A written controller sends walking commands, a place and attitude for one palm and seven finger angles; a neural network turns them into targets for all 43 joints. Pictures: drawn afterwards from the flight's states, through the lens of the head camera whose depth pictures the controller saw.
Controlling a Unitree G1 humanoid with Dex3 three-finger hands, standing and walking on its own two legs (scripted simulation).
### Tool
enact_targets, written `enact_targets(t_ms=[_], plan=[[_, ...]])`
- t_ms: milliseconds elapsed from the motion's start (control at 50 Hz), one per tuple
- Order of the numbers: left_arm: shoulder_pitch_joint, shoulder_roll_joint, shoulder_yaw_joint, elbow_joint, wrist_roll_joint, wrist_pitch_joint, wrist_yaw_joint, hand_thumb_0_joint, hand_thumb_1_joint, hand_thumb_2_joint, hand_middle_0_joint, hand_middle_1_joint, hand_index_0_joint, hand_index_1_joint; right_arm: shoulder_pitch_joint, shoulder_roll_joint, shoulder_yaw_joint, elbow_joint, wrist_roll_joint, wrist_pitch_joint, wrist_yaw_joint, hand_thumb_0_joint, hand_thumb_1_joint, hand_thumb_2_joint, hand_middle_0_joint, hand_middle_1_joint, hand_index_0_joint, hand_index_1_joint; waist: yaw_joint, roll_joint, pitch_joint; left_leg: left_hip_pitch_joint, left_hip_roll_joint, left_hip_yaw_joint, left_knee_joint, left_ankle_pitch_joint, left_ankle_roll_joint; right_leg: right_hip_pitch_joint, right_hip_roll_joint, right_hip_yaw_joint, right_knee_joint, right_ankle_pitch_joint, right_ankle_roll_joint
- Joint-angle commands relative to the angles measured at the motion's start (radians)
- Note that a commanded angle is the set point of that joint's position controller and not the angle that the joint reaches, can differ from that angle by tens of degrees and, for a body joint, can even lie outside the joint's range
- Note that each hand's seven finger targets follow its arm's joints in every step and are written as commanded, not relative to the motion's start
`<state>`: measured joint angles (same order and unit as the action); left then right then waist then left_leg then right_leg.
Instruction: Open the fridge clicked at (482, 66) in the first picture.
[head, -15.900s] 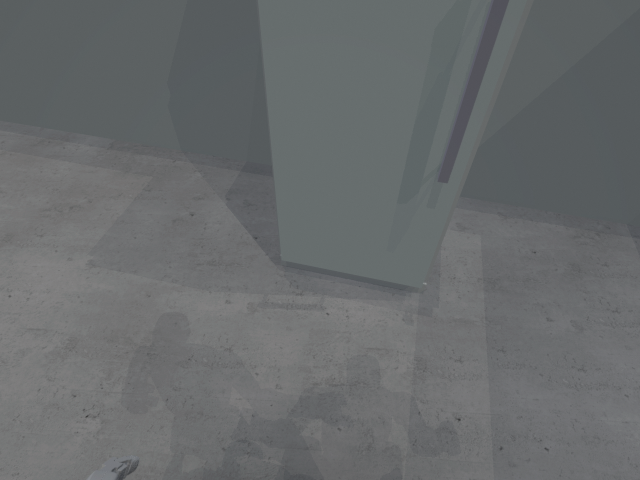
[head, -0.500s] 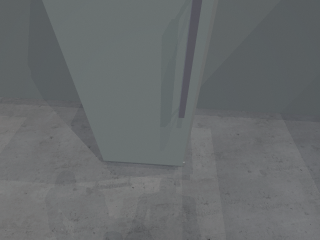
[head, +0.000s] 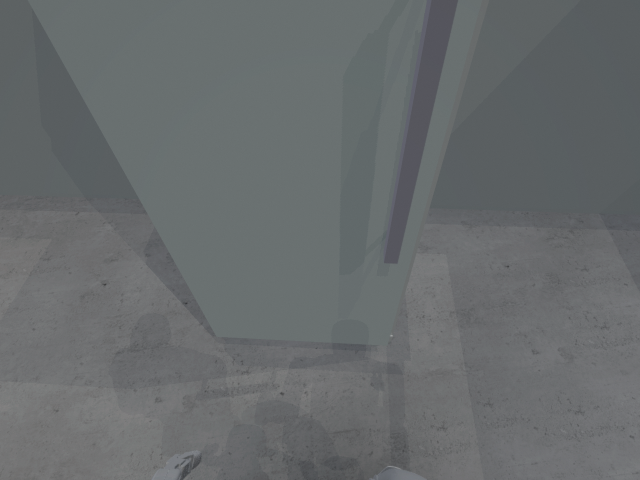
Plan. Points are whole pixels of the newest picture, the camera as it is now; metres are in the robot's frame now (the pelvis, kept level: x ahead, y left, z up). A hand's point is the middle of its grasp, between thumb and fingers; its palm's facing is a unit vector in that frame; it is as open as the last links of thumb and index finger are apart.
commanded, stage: shuffle to correct the standing spot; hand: right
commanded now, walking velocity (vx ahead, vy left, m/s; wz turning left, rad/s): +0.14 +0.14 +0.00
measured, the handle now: (409, 145) +0.53 -0.11 +0.12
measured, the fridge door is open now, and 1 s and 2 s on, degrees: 0 0 0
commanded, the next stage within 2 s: come to a stop and stand still in 0.16 s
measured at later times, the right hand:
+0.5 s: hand out of the picture +0.14 -0.09 -0.14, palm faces +0.07 +0.96 -0.25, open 7.3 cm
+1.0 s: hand out of the picture +0.02 -0.15 -0.16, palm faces +0.17 +0.96 -0.21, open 7.4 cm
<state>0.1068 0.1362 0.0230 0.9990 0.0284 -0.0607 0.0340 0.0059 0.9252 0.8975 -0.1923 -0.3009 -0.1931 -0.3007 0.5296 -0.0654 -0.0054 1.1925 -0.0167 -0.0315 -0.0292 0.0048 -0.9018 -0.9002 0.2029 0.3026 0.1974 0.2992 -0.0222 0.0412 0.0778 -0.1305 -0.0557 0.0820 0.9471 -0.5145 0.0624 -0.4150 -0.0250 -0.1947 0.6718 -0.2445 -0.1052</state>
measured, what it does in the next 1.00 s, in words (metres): steps on the spot: left foot, then right foot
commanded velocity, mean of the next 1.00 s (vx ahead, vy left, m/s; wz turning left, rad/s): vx -0.04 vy -0.04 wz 0.00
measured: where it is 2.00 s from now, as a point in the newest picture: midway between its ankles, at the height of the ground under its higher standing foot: outside the picture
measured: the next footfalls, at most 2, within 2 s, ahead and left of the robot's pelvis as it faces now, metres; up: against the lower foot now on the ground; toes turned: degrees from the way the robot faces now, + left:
left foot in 0.36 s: +0.15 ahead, +0.21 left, +0.00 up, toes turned +5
right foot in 0.80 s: +0.09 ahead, -0.06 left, +0.00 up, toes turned -9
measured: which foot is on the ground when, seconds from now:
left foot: up 0.00-0.34, down 0.36-0.80, up 0.82-1.00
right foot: down 0.00-0.38, up 0.40-0.78, down 0.80-1.00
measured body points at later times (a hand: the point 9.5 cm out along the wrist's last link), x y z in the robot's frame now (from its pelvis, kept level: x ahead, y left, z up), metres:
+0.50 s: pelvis +0.09 +0.09 +0.02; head +0.12 +0.12 +0.47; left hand +0.09 +0.32 -0.15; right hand +0.14 -0.14 -0.12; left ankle +0.11 +0.21 -0.71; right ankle +0.06 -0.04 -0.68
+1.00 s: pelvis +0.02 +0.04 +0.02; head +0.04 +0.02 +0.47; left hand +0.14 +0.26 -0.11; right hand +0.01 -0.20 -0.14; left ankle +0.00 +0.17 -0.65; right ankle +0.05 -0.05 -0.71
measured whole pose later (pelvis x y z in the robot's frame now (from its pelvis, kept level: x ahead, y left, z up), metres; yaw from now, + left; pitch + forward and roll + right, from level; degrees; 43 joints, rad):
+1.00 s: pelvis +0.02 +0.04 +0.02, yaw -4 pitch -1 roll +0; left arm 0.17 0.14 0.02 0.96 0.03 0.03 0.03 0.00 0.92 0.90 -0.20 -0.30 -0.20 -0.30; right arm 0.26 -0.20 -0.07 1.03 -0.03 0.06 -0.03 0.00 -0.91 -0.90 0.20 0.30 0.19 0.30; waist -0.05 0.05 0.04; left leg -0.41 0.05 0.02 1.01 -0.42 -0.03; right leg -0.27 0.00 -0.10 0.48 -0.20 -0.05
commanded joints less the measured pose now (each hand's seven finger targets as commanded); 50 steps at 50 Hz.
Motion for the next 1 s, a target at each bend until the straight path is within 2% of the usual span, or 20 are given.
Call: enact_targets(t_ms=[0,40,100,260,300,320,340,360,380,440,560,660,720,740,760,780,800,820,880,980], plan=[[0.220,0.135,0.032,0.036,-0.011,0.014,0.018,0.000,0.900,0.900,-0.200,-0.300,-0.200,-0.300,-0.044,-0.093,-0.035,-0.122,-0.014,0.002,0.006,0.000,-0.900,-0.900,0.200,0.300,0.200,0.300,0.043,-0.087,0.052,-0.431,0.120,-0.131,0.463,0.094,-0.033,0.138,-0.422,0.558,-0.462,0.113,-0.166],[0.168,0.089,0.014,0.021,-0.004,0.003,0.010,0.000,0.900,0.900,-0.200,-0.300,-0.200,-0.300,0.008,-0.064,-0.039,-0.112,-0.025,0.026,0.022,0.000,-0.900,-0.900,0.200,0.300,0.200,0.300,-0.013,-0.103,0.068,-0.345,0.144,-0.108,0.361,0.179,-0.053,-0.009,-0.323,0.370,-0.479,0.053,-0.083],[0.152,0.101,0.034,0.002,0.002,-0.001,0.004,0.000,0.900,0.900,-0.200,-0.300,-0.200,-0.300,0.016,-0.045,-0.044,-0.121,-0.022,0.044,0.027,0.000,-0.900,-0.900,0.200,0.300,0.200,0.300,-0.032,-0.132,-0.016,-0.280,0.157,-0.057,0.176,0.227,-0.079,-0.003,-0.254,0.201,-0.453,0.122,-0.044],[0.203,0.192,0.064,-0.010,0.013,0.043,-0.008,0.000,0.900,0.900,-0.200,-0.300,-0.200,-0.300,-0.212,-0.111,-0.048,-0.195,-0.020,0.039,0.041,0.000,-0.900,-0.900,0.200,0.300,0.200,0.300,0.043,-0.225,-0.031,-0.217,0.127,0.039,-0.276,0.201,-0.109,0.102,-0.259,0.242,-0.407,-0.073,-0.022],[0.203,0.164,0.051,-0.002,0.008,0.049,-0.009,0.000,0.900,0.900,-0.200,-0.300,-0.200,-0.300,-0.166,-0.124,-0.045,-0.175,-0.016,0.018,0.033,0.000,-0.900,-0.900,0.200,0.300,0.200,0.300,0.006,-0.160,-0.075,-0.080,0.098,0.053,-0.475,0.314,-0.117,0.120,-0.183,0.182,-0.257,0.057,0.040],[0.218,0.126,0.041,0.005,0.001,0.045,-0.012,0.000,0.900,0.900,-0.200,-0.300,-0.200,-0.300,-0.122,-0.160,-0.048,-0.156,-0.012,0.001,0.024,0.000,-0.900,-0.900,0.200,0.300,0.200,0.300,-0.012,-0.078,-0.121,0.016,0.149,-0.015,-0.561,0.418,-0.112,0.109,-0.125,0.135,-0.156,0.066,0.087],[0.244,0.060,0.022,-0.002,-0.011,0.043,-0.016,0.000,0.900,0.900,-0.200,-0.300,-0.200,-0.300,-0.121,-0.238,-0.052,-0.147,-0.013,-0.015,0.012,0.000,-0.900,-0.900,0.200,0.300,0.200,0.300,0.005,0.125,-0.161,0.098,0.318,-0.164,-0.571,0.681,-0.071,0.025,-0.076,0.081,-0.084,-0.088,0.133],[0.252,0.044,0.013,-0.010,-0.017,0.050,-0.013,0.000,0.900,0.900,-0.200,-0.300,-0.200,-0.300,-0.141,-0.288,-0.056,-0.155,-0.009,-0.014,0.007,0.000,-0.900,-0.900,0.200,0.300,0.200,0.300,0.009,0.216,-0.174,0.087,0.425,-0.223,-0.574,0.928,-0.007,0.028,-0.040,0.089,-0.033,-0.277,0.147],[0.269,0.056,0.020,-0.007,-0.020,0.058,-0.010,0.000,0.900,0.900,-0.200,-0.300,-0.200,-0.300,-0.169,-0.296,-0.053,-0.175,-0.011,-0.006,0.006,0.000,-0.900,-0.900,0.200,0.300,0.200,0.300,0.017,0.116,-0.167,0.059,0.451,-0.193,-0.552,1.071,0.032,0.058,-0.040,0.113,0.014,-0.307,0.144],[0.229,0.082,0.029,0.013,-0.020,0.084,0.001,0.000,0.900,0.900,-0.200,-0.300,-0.200,-0.300,-0.184,-0.273,-0.063,-0.163,-0.008,0.003,-0.012,0.000,-0.900,-0.900,0.200,0.300,0.200,0.300,-0.014,0.241,-0.112,0.095,0.440,-0.179,-0.490,1.371,0.085,-0.043,-0.029,0.148,0.237,-0.320,0.156],[0.147,0.086,0.042,-0.030,-0.011,0.127,-0.019,0.000,0.900,0.900,-0.200,-0.300,-0.200,-0.300,-0.230,-0.297,-0.091,-0.200,-0.013,0.027,-0.032,0.000,-0.900,-0.900,0.200,0.300,0.200,0.300,-0.024,0.112,-0.096,0.012,0.454,-0.137,-0.545,1.074,0.115,-0.092,-0.001,0.200,0.412,-0.205,0.177],[0.129,0.077,0.039,-0.057,-0.016,0.114,-0.028,0.000,0.900,0.900,-0.200,-0.300,-0.200,-0.300,-0.282,-0.305,-0.095,-0.236,-0.024,0.039,-0.024,0.000,-0.900,-0.900,0.200,0.300,0.200,0.300,-0.017,0.189,-0.117,-0.051,0.421,-0.133,-0.552,0.797,0.097,0.030,-0.001,0.164,0.156,-0.199,0.170],[0.197,0.082,0.039,-0.040,-0.017,0.094,-0.025,0.000,0.900,0.900,-0.200,-0.300,-0.200,-0.300,-0.309,-0.310,-0.098,-0.240,-0.019,0.048,-0.014,0.000,-0.900,-0.900,0.200,0.300,0.200,0.300,0.024,0.175,-0.139,-0.126,0.369,-0.122,-0.500,0.604,0.043,0.205,0.024,0.104,-0.116,-0.047,0.163],[0.227,0.100,0.041,-0.031,-0.017,0.087,-0.023,0.000,0.900,0.900,-0.200,-0.300,-0.200,-0.300,-0.311,-0.294,-0.093,-0.242,-0.011,0.055,-0.010,0.000,-0.900,-0.900,0.200,0.300,0.200,0.300,0.040,0.109,-0.141,-0.183,0.327,-0.091,-0.452,0.496,0.004,0.297,0.011,0.098,-0.229,0.048,0.158],[0.238,0.164,0.051,-0.033,-0.013,0.075,-0.019,0.000,0.900,0.900,-0.200,-0.300,-0.200,-0.300,-0.289,-0.239,-0.083,-0.252,-0.004,0.064,-0.007,0.000,-0.900,-0.900,0.200,0.300,0.200,0.300,0.042,-0.100,-0.161,-0.249,0.239,-0.034,-0.327,0.293,-0.048,0.359,-0.113,0.222,-0.324,0.112,0.132],[0.208,0.238,0.065,-0.065,-0.006,0.075,-0.015,0.000,0.900,0.900,-0.200,-0.300,-0.200,-0.300,-0.280,-0.181,-0.070,-0.269,-0.002,0.072,-0.006,0.000,-0.900,-0.900,0.200,0.300,0.200,0.300,0.035,-0.367,-0.122,-0.329,0.134,0.023,-0.162,-0.043,-0.108,0.270,-0.312,0.443,-0.402,0.281,0.045],[0.153,0.251,0.062,-0.086,0.003,0.087,-0.011,0.000,0.900,0.900,-0.200,-0.300,-0.200,-0.300,-0.305,-0.189,-0.071,-0.269,-0.003,0.080,-0.011,0.000,-0.900,-0.900,0.200,0.300,0.200,0.300,0.037,-0.338,-0.074,-0.284,0.125,-0.054,-0.015,-0.085,-0.097,0.112,-0.350,0.446,-0.418,0.261,-0.048],[0.097,0.210,0.051,-0.097,0.007,0.083,-0.004,0.000,0.900,0.900,-0.200,-0.300,-0.200,-0.300,-0.302,-0.192,-0.075,-0.257,-0.005,0.084,-0.007,0.000,-0.900,-0.900,0.200,0.300,0.200,0.300,0.016,-0.255,-0.032,-0.265,0.134,-0.084,0.064,-0.027,-0.089,0.038,-0.313,0.391,-0.447,0.185,-0.066],[0.041,0.171,0.032,-0.103,0.000,0.075,0.001,0.000,0.900,0.900,-0.200,-0.300,-0.200,-0.300,-0.229,-0.183,-0.073,-0.201,-0.018,0.084,0.001,0.000,-0.900,-0.900,0.200,0.300,0.200,0.300,-0.020,-0.209,-0.030,-0.304,0.109,-0.094,0.169,0.092,-0.085,0.078,-0.214,0.302,-0.422,0.110,-0.038],[0.106,0.150,0.031,-0.071,-0.005,0.072,0.000,0.000,0.900,0.900,-0.200,-0.300,-0.200,-0.300,-0.226,-0.165,-0.052,-0.192,-0.014,0.075,0.000,0.000,-0.900,-0.900,0.200,0.300,0.200,0.300,0.010,-0.162,-0.034,-0.265,0.118,-0.063,-0.068,0.071,-0.095,0.168,-0.219,0.340,-0.466,-0.055,-0.059]])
